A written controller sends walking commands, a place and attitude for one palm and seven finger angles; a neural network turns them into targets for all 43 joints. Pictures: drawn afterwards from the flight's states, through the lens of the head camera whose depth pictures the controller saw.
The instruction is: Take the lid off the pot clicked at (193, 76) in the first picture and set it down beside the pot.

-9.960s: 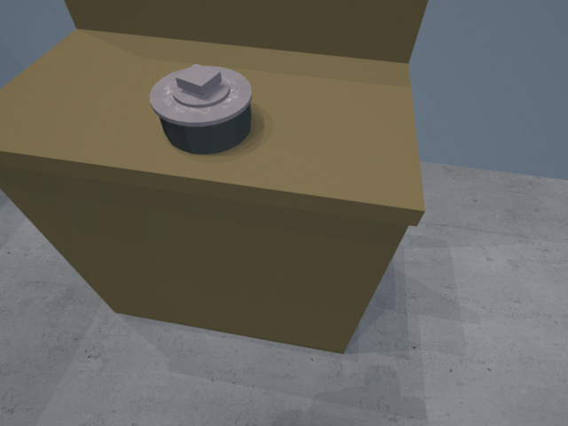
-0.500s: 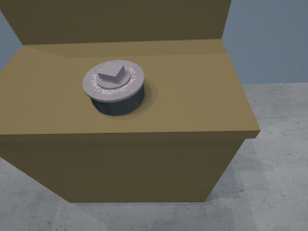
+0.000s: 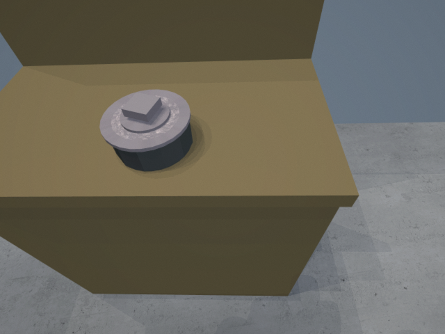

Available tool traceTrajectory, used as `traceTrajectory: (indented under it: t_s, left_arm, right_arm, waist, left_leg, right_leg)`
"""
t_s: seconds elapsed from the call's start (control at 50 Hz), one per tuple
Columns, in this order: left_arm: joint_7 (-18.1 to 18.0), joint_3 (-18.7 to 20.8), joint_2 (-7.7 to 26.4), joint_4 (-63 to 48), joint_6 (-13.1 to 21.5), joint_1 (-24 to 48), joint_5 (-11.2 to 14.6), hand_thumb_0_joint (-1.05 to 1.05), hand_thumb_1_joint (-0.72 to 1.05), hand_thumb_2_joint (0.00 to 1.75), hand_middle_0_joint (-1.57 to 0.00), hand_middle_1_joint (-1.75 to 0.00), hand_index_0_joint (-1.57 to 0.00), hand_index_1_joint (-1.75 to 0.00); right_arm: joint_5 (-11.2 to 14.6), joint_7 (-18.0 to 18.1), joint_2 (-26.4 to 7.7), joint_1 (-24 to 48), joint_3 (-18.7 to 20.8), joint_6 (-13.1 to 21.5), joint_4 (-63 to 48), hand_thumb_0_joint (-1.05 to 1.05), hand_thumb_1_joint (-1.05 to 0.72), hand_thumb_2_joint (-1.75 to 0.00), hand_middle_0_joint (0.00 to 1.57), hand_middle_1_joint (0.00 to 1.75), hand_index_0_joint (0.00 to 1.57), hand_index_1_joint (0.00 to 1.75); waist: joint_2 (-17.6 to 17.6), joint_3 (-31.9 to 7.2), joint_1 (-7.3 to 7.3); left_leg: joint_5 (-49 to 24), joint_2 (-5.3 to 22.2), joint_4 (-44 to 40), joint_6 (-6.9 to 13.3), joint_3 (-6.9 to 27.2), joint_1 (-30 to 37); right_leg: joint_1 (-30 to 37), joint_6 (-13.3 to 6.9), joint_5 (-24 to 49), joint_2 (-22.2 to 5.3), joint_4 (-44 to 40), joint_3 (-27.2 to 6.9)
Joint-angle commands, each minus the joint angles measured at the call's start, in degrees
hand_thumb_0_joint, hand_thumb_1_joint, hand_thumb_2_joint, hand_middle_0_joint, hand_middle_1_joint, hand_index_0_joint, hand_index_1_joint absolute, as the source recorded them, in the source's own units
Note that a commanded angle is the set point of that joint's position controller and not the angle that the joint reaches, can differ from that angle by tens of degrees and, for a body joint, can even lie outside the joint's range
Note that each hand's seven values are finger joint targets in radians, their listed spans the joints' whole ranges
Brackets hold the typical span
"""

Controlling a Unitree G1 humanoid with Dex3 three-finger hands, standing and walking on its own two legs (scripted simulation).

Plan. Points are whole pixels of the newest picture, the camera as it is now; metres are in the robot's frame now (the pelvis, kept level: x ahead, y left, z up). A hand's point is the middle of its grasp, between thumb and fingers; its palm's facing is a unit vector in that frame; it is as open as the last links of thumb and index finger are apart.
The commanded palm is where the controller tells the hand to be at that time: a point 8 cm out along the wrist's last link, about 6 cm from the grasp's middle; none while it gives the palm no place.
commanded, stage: look again from close up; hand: left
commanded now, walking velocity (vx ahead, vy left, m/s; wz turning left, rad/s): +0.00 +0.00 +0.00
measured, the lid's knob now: (142, 106) +0.47 +0.18 +0.16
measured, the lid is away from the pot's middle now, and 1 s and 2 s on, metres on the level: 0.00 0.00 0.00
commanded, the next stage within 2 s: lift the closed hand beside the body in 0.34 s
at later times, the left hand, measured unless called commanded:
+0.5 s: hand out of the picture +0.00 +0.18 -0.16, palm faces +0.10 -0.97 -0.22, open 7.3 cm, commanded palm +0.10 +0.22 -0.05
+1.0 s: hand out of the picture +0.09 +0.26 +0.05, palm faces +0.27 -0.92 -0.30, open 3.3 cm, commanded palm +0.05 +0.30 +0.09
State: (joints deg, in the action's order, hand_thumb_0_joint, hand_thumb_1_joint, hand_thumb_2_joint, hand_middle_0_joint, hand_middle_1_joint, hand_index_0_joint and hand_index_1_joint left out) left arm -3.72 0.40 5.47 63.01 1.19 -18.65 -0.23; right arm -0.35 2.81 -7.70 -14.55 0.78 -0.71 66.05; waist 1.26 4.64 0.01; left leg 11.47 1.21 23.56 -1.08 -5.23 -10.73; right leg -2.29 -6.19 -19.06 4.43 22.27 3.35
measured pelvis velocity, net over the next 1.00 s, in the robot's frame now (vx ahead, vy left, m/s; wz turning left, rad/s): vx -0.04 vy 0.05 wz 0.05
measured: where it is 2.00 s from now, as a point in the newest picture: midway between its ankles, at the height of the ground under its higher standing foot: outside the picture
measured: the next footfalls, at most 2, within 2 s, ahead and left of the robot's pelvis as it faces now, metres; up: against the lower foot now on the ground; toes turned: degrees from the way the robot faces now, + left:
none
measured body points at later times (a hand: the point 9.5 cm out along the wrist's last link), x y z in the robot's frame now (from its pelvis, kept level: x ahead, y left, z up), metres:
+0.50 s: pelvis +0.01 +0.02 +0.00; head +0.04 +0.01 +0.45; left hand +0.00 +0.23 -0.15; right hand +0.01 -0.20 -0.16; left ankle +0.01 +0.14 -0.74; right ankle -0.07 -0.03 -0.74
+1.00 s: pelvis -0.04 +0.05 +0.00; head -0.05 +0.04 +0.45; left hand +0.07 +0.31 +0.07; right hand +0.21 -0.15 -0.03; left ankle +0.01 +0.14 -0.74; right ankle -0.07 -0.03 -0.74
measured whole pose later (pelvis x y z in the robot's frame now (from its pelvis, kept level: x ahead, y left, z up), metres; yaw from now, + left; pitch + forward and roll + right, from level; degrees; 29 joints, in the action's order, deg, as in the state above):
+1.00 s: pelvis -0.04 +0.05 +0.00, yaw +3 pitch -3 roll -1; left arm -4.3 3.7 15.1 -16.5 4.1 -38.5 3.0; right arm -0.2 1.3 -14.8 -5.6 -0.9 6.3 29.9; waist 2.6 1.8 -4.0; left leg 7.9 -1.4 23.2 3.0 -2.4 -12.1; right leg -2.0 -2.8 -15.0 2.4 20.2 5.6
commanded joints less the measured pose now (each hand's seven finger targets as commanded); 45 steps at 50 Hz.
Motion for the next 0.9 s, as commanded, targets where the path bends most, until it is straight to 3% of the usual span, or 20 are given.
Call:
traceTrajectory:
  t_s: [0.0, 0.2, 0.4, 0.42, 0.44, 0.46, 0.48, 0.5, 0.54, 0.56, 0.6, 0.62, 0.66, 0.68, 0.7, 0.72, 0.76, 0.8, 0.82, 0.88]
  left_arm:
    - [-0.4, 1.2, 7.2, -0.3, 0.4, -6.8, -0.3, 0.0, 0.9, 0.9, -0.2, -0.3, -0.2, -0.3]
    - [-0.5, 1.2, 6.8, 0.1, 0.3, -7.4, -0.3, 0.0, 0.9, 0.9, -0.2, -0.3, -0.2, -0.3]
    - [-0.3, 1.2, 6.6, -0.1, 0.2, -6.8, -0.3, 0.0, 0.9, 0.9, -0.2, -0.3, -0.2, -0.3]
    - [-0.7, 0.1, 12.1, -1.8, 2.2, -6.4, -0.7, 0.0, 0.9, 0.9, -0.2, -0.3, -0.2, -0.3]
    - [-0.8, -2.7, 16.1, -63.5, 10.7, 24.6, 11.0, 0.0, 0.9, 0.9, -0.24, -0.35, -0.24, -0.35]
    - [-2.8, -3.1, 14.3, -63.1, 7.0, 10.9, 8.4, 0.0, 0.9, 0.9, -0.29, -0.4, -0.29, -0.4]
    - [-3.7, -4.1, 9.0, -54.9, 3.3, 4.4, 6.5, 0.0, 0.9, 0.9, -0.33, -0.44, -0.33, -0.44]
    - [-4.0, -5.9, 5.1, -56.6, 1.3, -2.2, 6.1, 0.0, 0.9, 0.9, -0.38, -0.49, -0.38, -0.49]
    - [-3.7, -14.1, -3.9, -55.5, -0.4, -7.1, 4.3, 0.0, 0.9, 0.9, -0.46, -0.59, -0.46, -0.59]
    - [-3.2, -14.9, -4.1, -54.9, -0.4, -10.3, 2.7, 0.0, 0.9, 0.9, -0.51, -0.64, -0.51, -0.64]
    - [-2.7, -8.2, 2.2, -55.2, -0.6, -17.0, 0.2, 0.0, 0.9, 0.9, -0.6, -0.73, -0.6, -0.73]
    - [-2.7, -2.0, 6.6, -54.4, -0.6, -25.0, -0.1, 0.0, 0.9, 0.9, -0.64, -0.78, -0.64, -0.78]
    - [-2.0, 6.3, 13.0, -62.2, 0.9, -31.8, 0.6, 0.0, 0.9, 0.9, -0.73, -0.88, -0.73, -0.88]
    - [-1.0, 7.5, 12.8, -64.4, 1.6, -35.6, 1.4, 0.0, 0.9, 0.9, -0.77, -0.92, -0.77, -0.92]
    - [-0.2, 6.6, 12.4, -68.4, 2.4, -33.9, 1.8, 0.0, 0.9, 0.9, -0.82, -0.97, -0.82, -0.97]
    - [0.0, 7.9, 14.0, -70.3, 3.1, -31.0, 1.8, 0.0, 0.9, 0.9, -0.86, -1.02, -0.86, -1.02]
    - [0.5, 5.0, 13.5, -80.1, 5.4, -20.1, 2.1, 0.0, 0.9, 0.9, -0.95, -1.12, -0.95, -1.12]
    - [0.2, 3.5, 14.0, -86.5, 6.6, -12.7, 2.2, 0.0, 0.9, 0.9, -1.04, -1.21, -1.04, -1.21]
    - [-0.3, 5.0, 16.2, -90.6, 7.1, -9.5, 2.2, 0.0, 0.9, 0.9, -1.08, -1.26, -1.08, -1.26]
    - [-0.7, 4.1, 13.9, -93.2, 6.9, -14.5, 3.2, 0.0, 0.9, 0.9, -1.21, -1.4, -1.21, -1.4]
  right_arm:
    - [0.1, 0.3, -2.5, -4.7, 0.3, 0.6, -0.6, 0.0, -0.9, -0.9, 0.2, 0.3, 0.2, 0.3]
    - [0.2, 0.6, -2.5, -4.8, 0.4, 0.6, -0.9, 0.0, -0.9, -0.9, 0.2, 0.3, 0.2, 0.3]
    - [0.1, 0.5, -2.8, -5.1, 0.3, 0.9, -0.7, 0.0, -0.9, -0.9, 0.2, 0.3, 0.2, 0.3]
    - [-0.8, -0.5, -2.2, -4.6, -0.9, 1.9, -5.2, 0.0, -0.9, -0.9, 0.2, 0.3, 0.2, 0.3]
    - [3.3, -0.4, -17.8, 5.7, 0.4, 10.9, -23.0, 0.0, -0.9, -0.9, 0.2, 0.3, 0.2, 0.3]
    - [3.1, 0.9, -12.1, 3.7, 0.5, 15.4, -22.1, 0.0, -0.9, -0.9, 0.2, 0.3, 0.2, 0.3]
    - [2.8, 0.8, -11.6, 3.3, 0.1, 15.9, -18.5, 0.0, -0.9, -0.9, 0.2, 0.3, 0.2, 0.3]
    - [3.6, 0.3, -11.5, 3.7, 0.5, 16.7, -19.3, 0.0, -0.9, -0.9, 0.2, 0.3, 0.2, 0.3]
    - [3.4, -1.7, -12.6, 3.9, -0.6, 18.6, -21.5, 0.0, -0.9, -0.9, 0.2, 0.3, 0.2, 0.3]
    - [2.5, -2.4, -12.6, 4.6, -0.4, 18.7, -22.5, 0.0, -0.9, -0.9, 0.2, 0.3, 0.2, 0.3]
    - [1.6, -3.9, -13.1, 5.6, 1.6, 16.8, -25.0, 0.0, -0.9, -0.9, 0.2, 0.3, 0.2, 0.3]
    - [1.4, -4.0, -13.1, 6.9, 2.5, 15.5, -26.5, 0.0, -0.9, -0.9, 0.2, 0.3, 0.2, 0.3]
    - [0.6, -4.1, -13.1, 9.5, 3.6, 12.9, -31.0, 0.0, -0.9, -0.9, 0.2, 0.3, 0.2, 0.3]
    - [0.9, -4.1, -12.6, 11.0, 3.6, 11.6, -33.1, 0.0, -0.9, -0.9, 0.2, 0.3, 0.2, 0.3]
    - [1.2, -3.9, -12.3, 12.0, 3.4, 10.7, -35.4, 0.0, -0.9, -0.9, 0.2, 0.3, 0.2, 0.3]
    - [1.5, -3.6, -12.3, 12.6, 3.5, 9.6, -36.4, 0.0, -0.9, -0.9, 0.2, 0.3, 0.2, 0.3]
    - [1.0, -3.3, -12.3, 12.6, 2.2, 9.2, -39.3, 0.0, -0.9, -0.9, 0.2, 0.3, 0.2, 0.3]
    - [0.5, -2.7, -11.9, 12.3, 0.9, 9.2, -40.9, 0.0, -0.9, -0.9, 0.2, 0.3, 0.2, 0.3]
    - [0.5, -2.2, -12.0, 12.2, 0.7, 9.2, -41.5, 0.0, -0.9, -0.9, 0.2, 0.3, 0.2, 0.3]
    - [0.3, -1.0, -12.0, 11.6, 0.2, 9.6, -43.0, 0.0, -0.9, -0.9, 0.2, 0.3, 0.2, 0.3]
  waist:
    - [-3.4, 0.5, -0.33]
    - [-3.4, 0.2, -0.35]
    - [-3.0, -0.2, -0.16]
    - [-3.8, -2.7, 1.25]
    - [3.6, -20.8, -0.59]
    - [10.9, -23.8, 0.79]
    - [9.1, -21.1, 0.06]
    - [4.5, -16.1, 0.37]
    - [-1.8, -6.9, 1.34]
    - [-2.6, -5.7, 1.28]
    - [-8.3, -4.4, -0.71]
    - [-10.4, -5.2, -2.61]
    - [-15.0, -8.9, -4.23]
    - [-15.0, -8.2, -5.06]
    - [-13.7, -6.2, -4.53]
    - [-10.4, -4.4, -3.84]
    - [0.0, -2.9, -1.93]
    - [5.5, -1.4, -0.89]
    - [6.2, -1.7, -0.56]
    - [2.8, -4.6, -1.35]
  left_leg:
    - [-6.1, 3.9, 0.0, 1.2, 3.1, 0.6]
    - [-8.1, 4.1, 1.1, 1.5, 2.9, 1.3]
    - [-10.6, 4.6, 0.8, 2.0, 3.7, 2.3]
    - [-14.8, 0.5, 6.0, 3.1, 7.7, 4.4]
    - [-15.3, -2.0, 4.2, 3.4, 5.4, 8.0]
    - [-20.5, -0.9, 2.5, 3.5, 3.5, 14.6]
    - [-22.2, -0.8, 1.4, 2.5, 3.9, 13.1]
    - [-24.4, -0.8, 0.3, 3.0, 5.8, 12.0]
    - [-25.1, -0.6, 0.1, 3.9, 6.6, 11.2]
    - [-25.0, -0.8, 0.1, 4.3, 7.4, 10.2]
    - [-22.1, -0.7, 0.0, 4.3, 7.7, 6.9]
    - [-21.5, -0.5, -0.6, 3.7, 7.1, 5.7]
    - [-19.5, -0.7, -0.4, 3.4, 5.9, 4.4]
    - [-18.1, -0.8, -0.6, 3.4, 5.3, 4.3]
    - [-15.5, -0.9, -0.6, 3.5, 4.6, 4.3]
    - [-13.0, -0.8, -0.7, 3.4, 3.8, 4.7]
    - [-8.6, -1.1, -0.4, 3.4, 3.1, 6.6]
    - [-4.9, -1.3, -0.6, 3.3, 3.4, 8.7]
    - [-3.4, -1.4, -0.4, 3.3, 3.6, 9.8]
    - [-2.9, -0.5, -1.9, 3.4, 4.9, 12.1]
  right_leg:
    - [-2.4, 7.8, 37.5, -13.2, -3.5, -9.8]
    - [-2.1, 8.9, 40.1, -12.7, -3.1, -9.3]
    - [-3.0, 8.2, 34.8, -12.3, -3.0, -8.5]
    - [-1.5, 9.4, 51.6, -11.5, 1.0, -10.7]
    - [-4.2, 10.0, 38.3, -9.3, -0.2, -7.9]
    - [-1.6, 4.8, 35.9, -6.7, 1.5, -8.7]
    - [-2.6, 4.1, 31.5, -6.3, 0.5, -4.7]
    - [-4.0, 4.6, 31.0, -5.9, -0.9, -2.9]
    - [-8.8, 5.7, 30.3, -5.9, -2.4, -0.6]
    - [-10.2, 6.5, 31.4, -6.4, -2.4, -0.1]
    - [-11.7, 7.3, 31.9, -6.5, -2.8, 0.2]
    - [-9.5, 7.2, 32.4, -6.7, -2.9, 0.2]
    - [-6.6, 8.2, 32.6, -7.3, -1.8, -0.8]
    - [-6.5, 8.0, 28.8, -7.0, -2.0, -1.0]
    - [-8.5, 7.8, 24.3, -6.8, -3.2, -1.5]
    - [-10.5, 7.2, 19.6, -6.7, -4.7, -1.6]
    - [-14.7, 6.6, 12.2, -6.3, -7.2, -2.5]
    - [-16.8, 6.1, 7.4, -5.9, -9.4, -2.8]
    - [-17.6, 5.9, 5.7, -5.7, -10.3, -2.8]
    - [-14.6, 5.2, 4.5, -5.2, -9.9, -2.3]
